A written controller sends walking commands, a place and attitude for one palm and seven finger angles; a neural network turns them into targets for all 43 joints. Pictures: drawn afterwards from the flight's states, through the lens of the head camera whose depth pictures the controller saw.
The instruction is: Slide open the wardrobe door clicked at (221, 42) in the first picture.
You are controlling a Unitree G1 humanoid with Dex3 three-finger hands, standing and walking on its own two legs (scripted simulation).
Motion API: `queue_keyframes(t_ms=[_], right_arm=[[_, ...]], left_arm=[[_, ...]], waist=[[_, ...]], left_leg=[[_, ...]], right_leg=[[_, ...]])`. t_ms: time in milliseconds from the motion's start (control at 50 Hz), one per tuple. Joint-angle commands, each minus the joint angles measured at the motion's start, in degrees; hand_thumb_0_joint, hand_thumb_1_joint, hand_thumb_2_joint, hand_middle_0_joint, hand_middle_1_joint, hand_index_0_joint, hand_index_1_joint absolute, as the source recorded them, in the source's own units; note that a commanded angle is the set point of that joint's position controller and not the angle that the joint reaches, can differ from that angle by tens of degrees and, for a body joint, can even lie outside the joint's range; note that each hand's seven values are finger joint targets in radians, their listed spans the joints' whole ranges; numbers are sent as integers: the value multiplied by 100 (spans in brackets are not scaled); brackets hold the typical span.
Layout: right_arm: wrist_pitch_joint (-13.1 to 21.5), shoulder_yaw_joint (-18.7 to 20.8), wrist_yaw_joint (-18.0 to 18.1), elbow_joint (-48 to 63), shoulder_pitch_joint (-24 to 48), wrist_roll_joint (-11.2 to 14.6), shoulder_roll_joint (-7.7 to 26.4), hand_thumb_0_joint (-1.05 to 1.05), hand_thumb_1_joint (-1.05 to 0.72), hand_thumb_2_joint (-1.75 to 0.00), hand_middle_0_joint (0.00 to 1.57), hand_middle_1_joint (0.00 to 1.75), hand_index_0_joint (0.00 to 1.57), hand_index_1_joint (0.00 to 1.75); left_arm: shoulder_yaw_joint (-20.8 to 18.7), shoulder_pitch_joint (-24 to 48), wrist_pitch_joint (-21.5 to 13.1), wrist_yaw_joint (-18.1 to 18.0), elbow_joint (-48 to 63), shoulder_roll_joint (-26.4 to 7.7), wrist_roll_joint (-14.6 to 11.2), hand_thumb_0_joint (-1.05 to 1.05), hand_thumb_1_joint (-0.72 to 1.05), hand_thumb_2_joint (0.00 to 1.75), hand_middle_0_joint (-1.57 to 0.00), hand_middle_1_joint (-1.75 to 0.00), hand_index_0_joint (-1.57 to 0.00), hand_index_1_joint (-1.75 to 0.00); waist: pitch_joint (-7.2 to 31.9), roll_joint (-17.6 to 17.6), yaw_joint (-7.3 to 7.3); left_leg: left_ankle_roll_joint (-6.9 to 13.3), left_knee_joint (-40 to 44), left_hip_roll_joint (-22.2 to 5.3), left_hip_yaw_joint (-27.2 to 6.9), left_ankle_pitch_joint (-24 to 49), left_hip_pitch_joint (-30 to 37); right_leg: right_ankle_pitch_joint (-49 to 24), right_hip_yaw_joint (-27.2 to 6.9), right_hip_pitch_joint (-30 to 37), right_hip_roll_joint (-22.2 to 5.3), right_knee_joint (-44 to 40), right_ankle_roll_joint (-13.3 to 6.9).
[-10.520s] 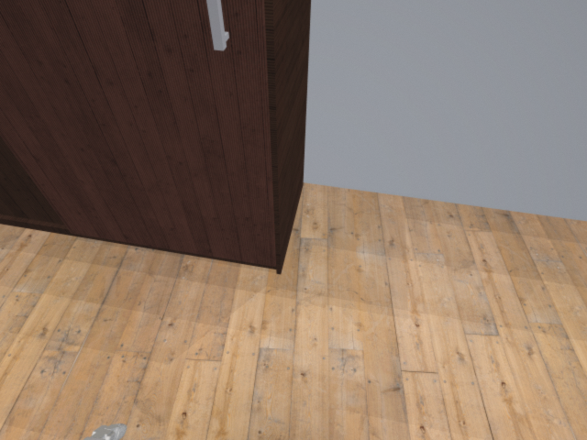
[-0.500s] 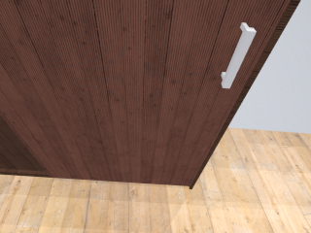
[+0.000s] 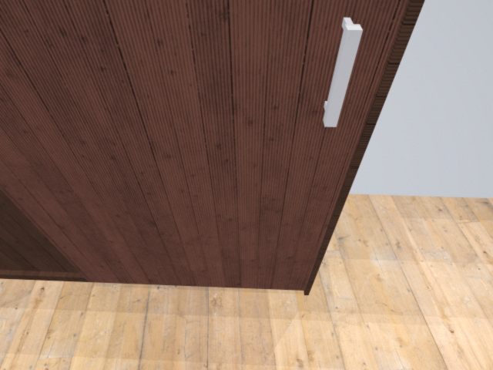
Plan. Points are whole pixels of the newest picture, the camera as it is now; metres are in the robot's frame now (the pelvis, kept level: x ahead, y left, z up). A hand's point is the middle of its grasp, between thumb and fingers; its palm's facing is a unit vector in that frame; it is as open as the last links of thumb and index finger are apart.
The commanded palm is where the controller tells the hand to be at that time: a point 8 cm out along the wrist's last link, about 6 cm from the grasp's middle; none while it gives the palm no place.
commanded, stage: come to a stop and stand still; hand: right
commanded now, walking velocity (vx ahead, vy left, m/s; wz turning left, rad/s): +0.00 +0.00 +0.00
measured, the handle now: (338, 75) +0.52 -0.12 +0.23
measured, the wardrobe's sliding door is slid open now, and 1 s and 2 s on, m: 0.00 0.00 0.00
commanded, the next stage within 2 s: look again from close up in 0.36 s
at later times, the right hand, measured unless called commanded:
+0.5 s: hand out of the picture -0.03 -0.15 -0.18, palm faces +0.01 +0.98 -0.17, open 7.4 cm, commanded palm none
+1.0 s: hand out of the picture -0.05 -0.16 -0.18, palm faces +0.05 +0.98 -0.21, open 7.4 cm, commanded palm none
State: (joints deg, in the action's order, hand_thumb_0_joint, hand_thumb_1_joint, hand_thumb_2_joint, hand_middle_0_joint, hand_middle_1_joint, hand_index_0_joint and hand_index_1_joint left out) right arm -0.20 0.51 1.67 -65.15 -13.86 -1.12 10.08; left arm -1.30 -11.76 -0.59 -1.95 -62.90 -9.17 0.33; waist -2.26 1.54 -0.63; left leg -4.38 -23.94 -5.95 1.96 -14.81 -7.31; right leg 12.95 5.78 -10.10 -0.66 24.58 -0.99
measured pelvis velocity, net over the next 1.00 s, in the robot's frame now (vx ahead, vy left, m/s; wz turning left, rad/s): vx -0.05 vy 0.03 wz -0.03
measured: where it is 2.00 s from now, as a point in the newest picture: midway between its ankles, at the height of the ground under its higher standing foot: outside the picture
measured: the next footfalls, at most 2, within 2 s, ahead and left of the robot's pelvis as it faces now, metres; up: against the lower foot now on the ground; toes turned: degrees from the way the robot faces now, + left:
none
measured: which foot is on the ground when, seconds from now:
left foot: down 0.00-1.00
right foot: down 0.00-1.00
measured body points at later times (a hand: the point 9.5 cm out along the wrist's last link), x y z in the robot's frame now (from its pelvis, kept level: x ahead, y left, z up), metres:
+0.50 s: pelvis -0.02 +0.02 +0.00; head +0.00 +0.01 +0.45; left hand -0.03 +0.23 -0.16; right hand -0.03 -0.20 -0.16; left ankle -0.02 +0.16 -0.74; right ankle +0.01 -0.10 -0.74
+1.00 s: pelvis -0.05 +0.03 -0.01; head -0.06 +0.02 +0.44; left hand -0.02 +0.26 -0.16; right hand -0.05 -0.21 -0.16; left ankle -0.02 +0.16 -0.74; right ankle +0.01 -0.10 -0.74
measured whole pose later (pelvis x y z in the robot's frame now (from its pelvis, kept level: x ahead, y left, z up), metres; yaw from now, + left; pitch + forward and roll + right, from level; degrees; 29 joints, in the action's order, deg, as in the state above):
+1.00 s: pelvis -0.05 +0.03 -0.01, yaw -2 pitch -2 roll +0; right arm 0.0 0.2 1.4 -58.6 -19.3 -1.4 10.6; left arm -0.6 -17.7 0.4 -0.6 -58.2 -9.5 1.1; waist -0.1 0.5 0.2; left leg -1.6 -30.1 -3.9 4.2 -14.1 -13.7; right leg 10.4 2.9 -16.8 -2.8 29.4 0.8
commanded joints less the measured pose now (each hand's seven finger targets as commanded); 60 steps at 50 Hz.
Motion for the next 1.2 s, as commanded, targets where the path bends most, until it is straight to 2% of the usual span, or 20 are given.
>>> queue_keyframes(t_ms=[0,80,420,440,460,480,500,520,560,600,640,660,740,780,860,940,960,1080,1140,1180], right_arm=[[32,62,35,73,-371,20,456,0,-90,-90,20,30,20,30],[39,57,34,84,-348,24,478,0,-90,-90,20,30,20,30],[90,42,58,34,-575,41,333,0,-90,-90,20,30,20,30],[213,-50,263,10,-722,-55,468,0,-90,-90,20,30,20,30],[313,20,221,104,-645,-53,637,0,-90,-90,20,30,20,30],[312,34,184,232,-745,-44,587,0,-90,-90,20,30,20,30],[293,16,167,238,-751,-12,506,0,-90,-90,20,30,20,30],[264,8,148,283,-699,8,462,0,-90,-90,20,30,20,30],[200,12,120,406,-642,-3,439,0,-90,-90,20,30,20,30],[139,25,102,481,-594,-8,407,0,-90,-90,20,30,20,30],[104,33,83,561,-607,-20,447,0,-90,-90,20,30,20,30],[101,39,80,601,-623,-36,483,0,-90,-90,20,30,20,30],[75,59,64,730,-677,-25,564,0,-90,-90,20,30,20,30],[71,78,58,806,-731,-29,576,0,-90,-90,20,30,20,30],[88,81,41,873,-764,-25,631,0,-90,-90,20,30,20,30],[101,93,22,902,-714,-5,689,0,-90,-90,20,30,20,30],[101,100,25,921,-707,-11,681,0,-90,-90,20,30,20,30],[96,91,21,866,-798,-3,643,0,-90,-90,20,30,20,30],[94,94,17,820,-836,-1,628,0,-90,-90,20,30,20,30],[87,94,20,813,-844,-2,607,0,-90,-90,20,30,20,30]], left_arm=[[-65,-393,-84,26,68,-623,7,0,90,90,-20,-30,-20,-30],[-54,-425,-85,36,12,-602,2,0,90,90,-20,-30,-20,-30],[-59,-777,-60,25,-180,-411,-5,0,90,90,-20,-30,-20,-30],[4,-385,-139,107,248,-658,0,0,90,90,-20,-30,-20,-30],[51,-499,-167,118,417,-457,17,0,90,90,-20,-30,-20,-30],[17,-841,-227,85,355,-343,58,0,90,90,-20,-30,-20,-30],[6,-974,-238,63,349,-475,52,0,90,90,-20,-30,-20,-30],[1,-929,-211,49,364,-522,34,0,90,90,-20,-30,-20,-30],[-17,-865,-175,42,495,-576,44,0,90,90,-20,-30,-20,-30],[-29,-736,-105,46,573,-569,47,0,90,90,-20,-30,-20,-30],[-39,-695,-52,71,653,-571,53,0,90,90,-20,-30,-20,-30],[-36,-708,-42,83,672,-569,63,0,90,90,-20,-30,-20,-30],[-52,-728,-2,104,740,-642,79,0,90,90,-20,-30,-20,-30],[-64,-717,-15,106,773,-669,87,0,90,90,-20,-30,-20,-30],[-51,-700,-24,112,804,-693,79,0,90,90,-20,-30,-20,-30],[-36,-744,-16,124,747,-663,72,0,90,90,-20,-30,-20,-30],[-42,-797,-20,122,735,-649,70,0,90,90,-20,-30,-20,-30],[-28,-801,-17,125,629,-632,58,0,90,90,-20,-30,-20,-30],[-25,-832,-7,125,568,-585,58,0,90,90,-20,-30,-20,-30],[-26,-848,-8,123,534,-588,55,0,90,90,-20,-30,-20,-30]], waist=[[-28,-209,5],[-150,-209,-2],[-207,-138,43],[-443,-256,-40],[-94,-451,154],[405,-513,116],[802,-354,134],[850,-206,122],[552,-278,112],[-80,-106,115],[-529,-124,111],[-559,-176,112],[-634,-30,116],[-484,-270,92],[-281,-152,72],[-264,34,96],[-185,16,116],[-314,-138,66],[-315,-52,63],[-307,-187,68]], left_leg=[[271,378,-145,-80,677,-246],[282,463,-151,-97,617,-239],[355,594,-86,-188,444,-416],[488,410,-279,-447,1447,-557],[555,121,-397,-269,2446,-400],[578,-231,-316,-223,2259,-62],[589,-312,-194,-157,1737,-6],[579,-280,-130,-118,1352,-44],[558,-237,-44,-89,641,-300],[555,-97,-16,-143,5,-673],[571,33,1,-207,-537,-964],[569,38,6,-190,-573,-969],[569,157,-1,-267,-1012,-1205],[556,117,23,-246,-882,-1095],[566,200,-4,-288,-823,-989],[587,382,-104,-372,-1049,-1159],[581,370,-85,-336,-1006,-1113],[561,391,-78,-297,-924,-1074],[570,432,-96,-303,-1014,-1081],[560,416,-76,-281,-992,-1069]], right_leg=[[-875,-672,159,-643,-667,45],[-662,-654,53,-623,-739,62],[-336,-569,79,-589,-690,86],[-1057,-448,-550,-661,434,187],[-1216,-474,-293,-515,259,221],[-1204,-476,-143,-480,230,129],[-1579,-592,-62,-586,321,80],[-1639,-623,-22,-633,305,49],[-1295,-664,-176,-669,217,9],[-341,-700,-586,-593,16,9],[501,-741,-887,-503,-213,27],[591,-753,-925,-491,-247,26],[1031,-756,-975,-438,-322,41],[1092,-812,-981,-466,-388,26],[974,-794,-908,-470,-365,22],[727,-667,-782,-388,-184,68],[684,-687,-729,-419,-210,63],[744,-729,-882,-437,-281,74],[756,-705,-905,-411,-260,83],[806,-752,-914,-432,-307,80]])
